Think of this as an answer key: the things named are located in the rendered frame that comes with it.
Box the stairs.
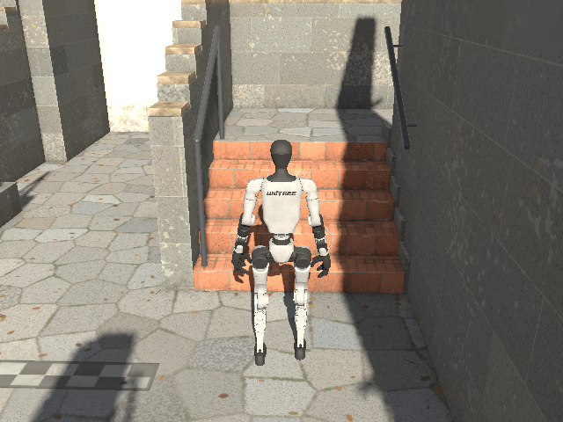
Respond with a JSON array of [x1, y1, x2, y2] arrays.
[[193, 141, 405, 294]]

